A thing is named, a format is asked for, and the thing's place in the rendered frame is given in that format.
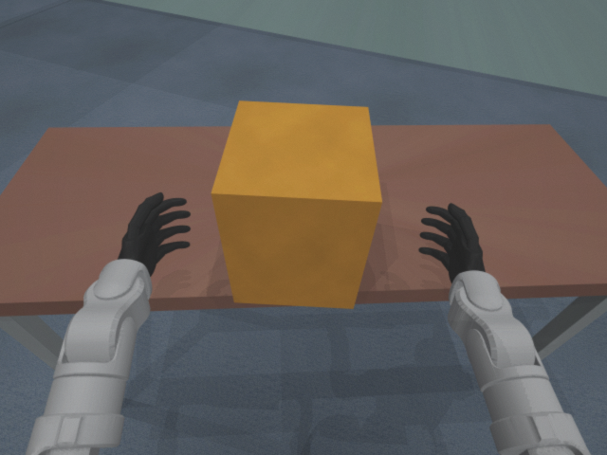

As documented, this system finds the left robot hand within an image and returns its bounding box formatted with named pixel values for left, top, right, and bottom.
left=118, top=192, right=191, bottom=277

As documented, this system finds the carton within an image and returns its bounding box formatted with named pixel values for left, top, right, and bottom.
left=211, top=100, right=382, bottom=309

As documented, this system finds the table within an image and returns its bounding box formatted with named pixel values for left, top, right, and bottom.
left=0, top=124, right=607, bottom=398

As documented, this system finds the robot right forearm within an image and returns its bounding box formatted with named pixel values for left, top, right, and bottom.
left=448, top=270, right=591, bottom=455

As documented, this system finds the right robot hand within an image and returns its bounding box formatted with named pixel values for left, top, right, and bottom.
left=418, top=203, right=486, bottom=283

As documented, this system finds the robot left forearm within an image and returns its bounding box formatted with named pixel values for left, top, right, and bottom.
left=26, top=259, right=152, bottom=455

